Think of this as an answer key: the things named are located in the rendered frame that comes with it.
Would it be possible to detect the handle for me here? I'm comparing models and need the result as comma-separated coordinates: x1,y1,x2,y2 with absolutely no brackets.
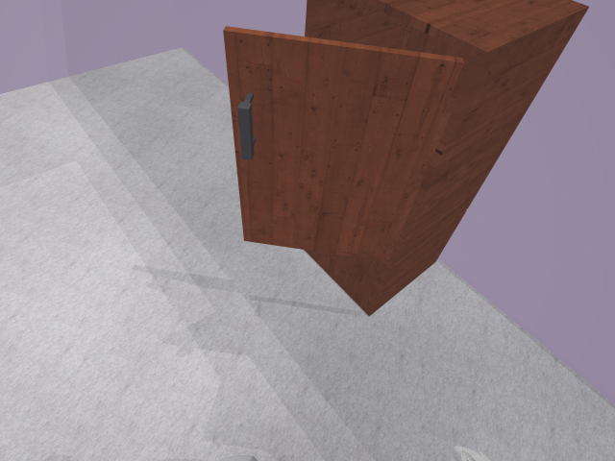
237,92,256,160

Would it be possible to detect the cupboard door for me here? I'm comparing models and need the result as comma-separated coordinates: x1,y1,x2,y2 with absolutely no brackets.
223,26,464,261

